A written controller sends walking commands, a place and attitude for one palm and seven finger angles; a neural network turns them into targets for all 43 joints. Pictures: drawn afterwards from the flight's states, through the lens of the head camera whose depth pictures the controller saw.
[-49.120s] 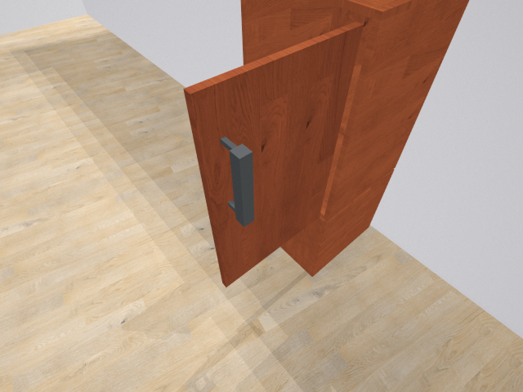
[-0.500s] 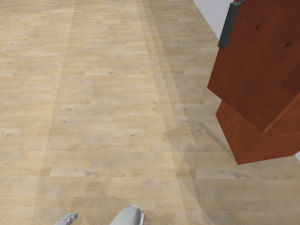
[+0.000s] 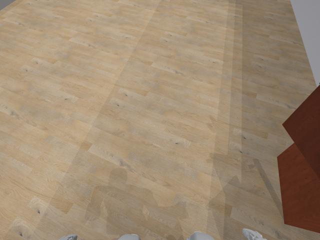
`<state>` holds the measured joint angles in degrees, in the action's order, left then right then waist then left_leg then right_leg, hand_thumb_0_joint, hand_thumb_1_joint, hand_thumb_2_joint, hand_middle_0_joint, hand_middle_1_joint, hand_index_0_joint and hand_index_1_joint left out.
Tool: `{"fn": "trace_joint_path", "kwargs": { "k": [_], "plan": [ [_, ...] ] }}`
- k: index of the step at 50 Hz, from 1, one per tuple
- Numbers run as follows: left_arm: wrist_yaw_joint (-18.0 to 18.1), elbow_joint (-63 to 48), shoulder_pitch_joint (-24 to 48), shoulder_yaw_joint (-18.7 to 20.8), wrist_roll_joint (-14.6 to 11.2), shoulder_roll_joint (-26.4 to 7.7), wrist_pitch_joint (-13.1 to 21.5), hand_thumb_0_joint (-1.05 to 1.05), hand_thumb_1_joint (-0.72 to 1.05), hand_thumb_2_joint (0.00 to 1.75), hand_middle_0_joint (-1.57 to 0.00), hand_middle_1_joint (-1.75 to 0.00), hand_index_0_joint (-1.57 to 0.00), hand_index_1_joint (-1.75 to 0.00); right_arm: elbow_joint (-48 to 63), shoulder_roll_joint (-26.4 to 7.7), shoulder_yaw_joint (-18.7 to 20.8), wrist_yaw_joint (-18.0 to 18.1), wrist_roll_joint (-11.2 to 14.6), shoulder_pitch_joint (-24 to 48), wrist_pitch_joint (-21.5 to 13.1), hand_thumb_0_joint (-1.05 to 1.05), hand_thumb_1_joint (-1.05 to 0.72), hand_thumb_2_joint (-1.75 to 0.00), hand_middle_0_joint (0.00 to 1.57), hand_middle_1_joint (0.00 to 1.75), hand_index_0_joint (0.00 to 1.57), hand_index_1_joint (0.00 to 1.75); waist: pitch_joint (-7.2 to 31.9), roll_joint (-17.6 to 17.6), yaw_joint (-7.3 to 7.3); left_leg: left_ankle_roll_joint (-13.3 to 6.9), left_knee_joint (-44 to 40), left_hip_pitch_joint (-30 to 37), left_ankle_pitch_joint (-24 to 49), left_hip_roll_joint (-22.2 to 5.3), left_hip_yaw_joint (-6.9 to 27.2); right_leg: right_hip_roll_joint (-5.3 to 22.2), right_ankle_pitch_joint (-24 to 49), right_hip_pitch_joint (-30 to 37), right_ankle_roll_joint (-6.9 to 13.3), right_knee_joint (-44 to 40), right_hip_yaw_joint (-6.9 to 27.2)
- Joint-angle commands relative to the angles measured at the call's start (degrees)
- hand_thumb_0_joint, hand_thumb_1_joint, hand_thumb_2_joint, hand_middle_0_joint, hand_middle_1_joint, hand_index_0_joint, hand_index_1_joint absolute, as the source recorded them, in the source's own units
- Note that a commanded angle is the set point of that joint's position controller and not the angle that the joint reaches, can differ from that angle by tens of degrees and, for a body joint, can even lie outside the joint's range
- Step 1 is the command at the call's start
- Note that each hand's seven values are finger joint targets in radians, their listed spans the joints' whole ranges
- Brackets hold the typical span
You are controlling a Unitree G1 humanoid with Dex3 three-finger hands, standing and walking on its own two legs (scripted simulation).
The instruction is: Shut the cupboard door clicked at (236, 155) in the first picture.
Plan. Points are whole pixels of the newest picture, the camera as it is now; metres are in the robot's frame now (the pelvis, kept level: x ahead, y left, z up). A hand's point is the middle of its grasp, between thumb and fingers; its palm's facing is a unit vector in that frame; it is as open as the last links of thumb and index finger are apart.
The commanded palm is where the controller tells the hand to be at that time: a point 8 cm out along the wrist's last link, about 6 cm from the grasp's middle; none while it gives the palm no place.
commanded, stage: walk to a spot facing it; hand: left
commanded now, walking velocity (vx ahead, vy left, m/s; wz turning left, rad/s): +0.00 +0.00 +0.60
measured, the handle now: out of the picture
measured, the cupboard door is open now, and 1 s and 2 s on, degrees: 26 26 26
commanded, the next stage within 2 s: turn to face it in 1.10 s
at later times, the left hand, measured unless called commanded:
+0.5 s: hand out of the picture +0.05 +0.23 -0.17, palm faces +0.31 -0.93 -0.21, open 7.4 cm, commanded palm none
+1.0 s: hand out of the picture +0.12 +0.21 -0.16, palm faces +0.62 -0.76 -0.20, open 7.3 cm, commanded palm none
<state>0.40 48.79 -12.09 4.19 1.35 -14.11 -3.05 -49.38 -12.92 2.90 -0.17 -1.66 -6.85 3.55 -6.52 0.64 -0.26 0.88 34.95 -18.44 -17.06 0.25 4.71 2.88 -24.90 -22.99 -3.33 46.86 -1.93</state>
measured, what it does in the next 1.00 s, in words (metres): walks ahead, turning left: right foot, then left foot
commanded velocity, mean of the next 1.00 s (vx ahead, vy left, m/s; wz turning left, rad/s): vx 0.15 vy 0.00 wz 0.60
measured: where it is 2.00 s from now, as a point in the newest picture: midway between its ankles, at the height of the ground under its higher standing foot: (144, 214)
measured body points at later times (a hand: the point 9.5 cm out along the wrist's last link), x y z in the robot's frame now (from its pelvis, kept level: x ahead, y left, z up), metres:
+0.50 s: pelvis +0.05 +0.01 +0.00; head +0.09 +0.05 +0.45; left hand +0.03 +0.28 -0.15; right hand +0.17 -0.21 -0.13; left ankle -0.01 +0.10 -0.73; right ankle +0.08 -0.13 -0.66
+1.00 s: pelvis +0.20 +0.04 +0.01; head +0.24 +0.08 +0.45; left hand +0.08 +0.25 -0.14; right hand +0.44 -0.11 -0.13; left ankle +0.17 +0.16 -0.68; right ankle +0.24 -0.09 -0.73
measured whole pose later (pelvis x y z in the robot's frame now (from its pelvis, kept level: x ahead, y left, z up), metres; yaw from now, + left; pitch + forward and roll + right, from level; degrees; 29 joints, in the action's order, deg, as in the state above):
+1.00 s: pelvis +0.20 +0.04 +0.01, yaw +39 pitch +1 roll +0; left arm 0.8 53.0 -15.7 2.8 1.9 -10.2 1.2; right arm -51.6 -13.8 4.1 -2.2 -1.0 -8.1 2.8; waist -6.2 -1.0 0.9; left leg 0.7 50.7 -30.0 -20.2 -2.9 -4.5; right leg 7.5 -18.3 -8.8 -1.8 27.4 -16.1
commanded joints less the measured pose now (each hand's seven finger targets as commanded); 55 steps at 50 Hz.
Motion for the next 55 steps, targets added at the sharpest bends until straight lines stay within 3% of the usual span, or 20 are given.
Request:
{"fn": "trace_joint_path", "kwargs": {
  "k": [1,2,3,6,10,15,16,17,18,23,30,33,34,35,37,42,51,52,54,55],
  "plan": [
    [0.7,-2.6,-10.0,2.3,0.7,-7.4,2.8,0.00,0.90,0.90,-0.20,-0.30,-0.20,-0.30,5.6,-8.6,3.2,0.5,0.7,2.6,-0.9,0.00,-0.90,-0.90,0.20,0.30,0.20,0.30,7.0,-1.2,-3.27,-4.0,1.0,-10.5,1.3,-2.6,6.0,4.1,8.5,16.9,1.5,-22.9,4.2],
    [1.2,-3.3,-9.9,3.2,1.4,-12.8,3.4,0.00,0.90,0.90,-0.20,-0.30,-0.20,-0.30,6.6,-4.8,2.8,0.1,1.0,1.1,-1.0,0.00,-0.90,-0.90,0.20,0.30,0.20,0.30,7.2,-16.6,-3.24,0.3,17.3,-17.7,-13.6,5.7,-2.2,19.7,9.0,18.0,8.0,-31.2,24.0],
    [1.1,-4.0,-8.2,2.5,0.8,-13.5,3.1,0.00,0.90,0.90,-0.20,-0.30,-0.20,-0.30,6.7,-6.2,3.2,-0.3,0.3,0.9,-0.6,0.00,-0.90,-0.90,0.20,0.30,0.20,0.30,7.8,-14.1,-2.93,-0.2,30.0,-14.8,-19.1,3.5,0.0,23.8,6.9,11.7,11.9,-32.3,23.6],
    [1.9,-5.6,-0.3,1.7,0.7,-7.6,2.9,0.00,0.90,0.90,-0.20,-0.30,-0.20,-0.30,5.0,-6.1,3.2,-0.9,0.2,0.4,-0.2,0.00,-0.90,-0.90,0.20,0.30,0.20,0.30,4.1,-12.7,1.05,0.5,38.7,-15.0,-11.1,-1.0,-0.9,17.8,15.4,8.0,11.8,-28.2,11.4],
    [2.0,-4.4,-3.2,2.2,0.8,-8.8,3.1,0.00,0.90,0.90,-0.20,-0.30,-0.20,-0.30,4.6,-2.9,1.7,-1.5,0.9,1.6,-0.5,0.00,-0.90,-0.90,0.20,0.30,0.20,0.30,7.1,-11.6,-0.85,1.4,19.3,-9.6,-12.3,-1.0,-7.1,16.6,37.0,16.4,10.3,-21.4,0.4],
    [0.6,-2.2,-5.4,3.1,0.2,-10.3,3.0,0.00,0.90,0.90,-0.20,-0.30,-0.20,-0.30,3.9,-4.2,1.4,-1.6,0.6,-2.9,-2.1,0.00,-0.90,-0.90,0.20,0.30,0.20,0.30,9.4,-8.9,-0.10,-0.9,-4.0,3.8,-5.9,0.1,-11.2,16.8,16.2,13.6,6.4,-16.4,-3.5],
    [0.2,-2.9,-4.5,2.9,-0.3,-8.7,2.8,0.00,0.90,0.90,-0.20,-0.30,-0.20,-0.30,2.9,-7.6,2.3,-1.5,0.3,-7.6,-2.7,0.00,-0.90,-0.90,0.20,0.30,0.20,0.30,10.5,-0.3,2.80,-3.4,-11.9,13.9,-3.7,-4.0,-2.9,13.8,6.1,3.7,3.2,-7.1,-7.1],
    [-0.7,-5.6,-2.9,1.8,-0.5,-4.2,2.7,0.00,0.90,0.90,-0.20,-0.30,-0.20,-0.30,1.8,-14.9,4.1,-1.0,-0.6,-12.8,-2.9,0.00,-0.90,-0.90,0.20,0.30,0.20,0.30,10.7,19.6,5.55,-11.2,-16.0,23.8,0.9,-20.0,21.2,4.8,-11.9,-14.6,-1.2,8.8,-10.9],
    [-0.6,-8.8,5.9,0.8,0.5,-4.7,2.8,0.00,0.90,0.90,-0.20,-0.30,-0.20,-0.30,-0.3,-15.8,4.3,-0.4,-0.5,-18.3,-2.8,0.00,-0.90,-0.90,0.20,0.30,0.20,0.30,7.9,14.9,9.26,-16.3,-19.3,21.5,-0.8,-24.1,27.5,4.0,-13.4,-20.7,0.0,16.2,-3.9],
    [-1.5,-5.2,6.2,1.2,0.0,-4.2,3.6,0.00,0.90,0.90,-0.20,-0.30,-0.20,-0.30,0.2,-9.9,2.0,1.3,-0.1,-12.4,-5.1,0.00,-0.90,-0.90,0.20,0.30,0.20,0.30,5.5,8.1,3.53,-12.3,-17.1,16.5,12.7,-14.0,13.8,4.0,2.9,-17.7,-0.3,16.5,1.5],
    [-2.4,-5.0,6.7,0.9,-0.1,-3.2,3.7,0.00,0.90,0.90,-0.20,-0.30,-0.20,-0.30,-2.0,-10.7,2.6,0.8,-0.2,-10.9,-4.9,0.00,-0.90,-0.90,0.20,0.30,0.20,0.30,2.8,7.8,2.10,-11.1,-18.5,7.7,2.7,-10.9,11.3,0.1,8.4,-4.0,-1.0,-5.6,-2.3],
    [-2.1,-2.7,-0.8,1.7,0.0,-4.5,4.3,0.00,0.90,0.90,-0.20,-0.30,-0.20,-0.30,-1.9,-10.3,2.7,0.8,0.1,-8.3,-4.6,0.00,-0.90,-0.90,0.20,0.30,0.20,0.30,3.8,5.4,-2.04,-8.9,-11.6,-1.9,-0.5,-8.2,9.9,-2.1,12.8,13.6,-0.4,-14.7,-3.5],
    [-1.7,-0.8,-8.1,2.7,0.3,-7.7,5.1,0.00,0.90,0.90,-0.20,-0.30,-0.20,-0.30,-1.5,-8.5,2.5,0.5,0.7,-7.1,-4.8,0.00,-0.90,-0.90,0.20,0.30,0.20,0.30,6.2,-1.3,-5.63,-6.6,-2.0,-10.5,-4.2,-3.6,6.0,1.8,8.6,26.5,0.9,-21.4,1.7],
    [-0.8,0.5,-15.3,4.1,1.0,-14.5,5.8,0.00,0.90,0.90,-0.20,-0.30,-0.20,-0.30,-0.3,-3.6,1.6,0.2,1.3,-9.1,-5.2,0.00,-0.90,-0.90,0.20,0.30,0.20,0.30,12.5,-19.4,-8.23,-2.9,18.5,-19.2,-16.2,4.0,-2.9,19.7,-6.1,36.2,5.8,-30.6,21.6],
    [0.1,-0.6,-10.3,3.1,0.2,-12.3,5.1,0.00,0.90,0.90,-0.20,-0.30,-0.20,-0.30,0.6,-5.3,2.4,-0.1,0.3,-7.6,-4.5,0.00,-0.90,-0.90,0.20,0.30,0.20,0.30,6.5,-16.7,-4.33,-3.0,38.3,-22.6,-14.8,-0.5,0.2,25.3,-20.3,21.1,10.0,-38.5,32.0],
    [0.9,-0.6,-3.7,1.0,0.2,-4.5,6.1,0.00,0.90,0.90,-0.20,-0.30,-0.20,-0.30,-1.3,-1.5,1.4,-1.6,0.5,-6.4,-2.4,0.00,-0.90,-0.90,0.20,0.30,0.20,0.30,5.1,-9.5,0.80,0.2,31.1,-16.4,-4.6,-4.4,-4.8,17.6,26.7,15.1,8.9,-30.9,-0.5],
    [1.0,0.4,-6.1,2.3,0.2,-8.8,4.9,0.00,0.90,0.90,-0.20,-0.30,-0.20,-0.30,3.3,-2.9,0.6,-2.3,0.4,-1.9,-2.6,0.00,-0.90,-0.90,0.20,0.30,0.20,0.30,7.7,-8.8,1.17,-1.4,1.4,-0.8,1.8,0.2,-13.3,17.7,45.8,17.5,6.3,-15.9,-11.0],
    [1.0,0.0,-5.7,2.4,-0.1,-9.2,4.6,0.00,0.90,0.90,-0.20,-0.30,-0.20,-0.30,2.4,-5.2,1.2,-2.1,0.2,-6.2,-2.8,0.00,-0.90,-0.90,0.20,0.30,0.20,0.30,10.2,-5.6,3.76,-1.7,-4.2,8.9,8.3,0.3,-12.3,16.9,40.9,12.9,4.6,-8.1,-12.2],
    [0.5,-3.7,-4.5,0.7,-0.7,-4.2,3.8,0.00,0.90,0.90,-0.20,-0.30,-0.20,-0.30,1.5,-17.8,4.1,-1.1,0.0,-15.9,-3.1,0.00,-0.90,-0.90,0.20,0.30,0.20,0.30,17.9,19.2,8.22,-14.4,-9.6,25.8,45.8,-24.1,20.0,3.7,-16.5,-10.3,-1.4,20.8,-8.9],
    [1.1,-5.2,-2.3,0.9,-0.3,-5.7,3.1,0.00,0.90,0.90,-0.20,-0.30,-0.20,-0.30,1.1,-18.4,3.8,-0.4,0.5,-15.9,-2.7,0.00,-0.90,-0.90,0.20,0.30,0.20,0.30,17.9,8.8,7.91,-16.2,-10.2,22.7,38.4,-25.5,19.5,3.9,-15.2,-11.1,-0.3,24.0,-1.4]
  ]
}}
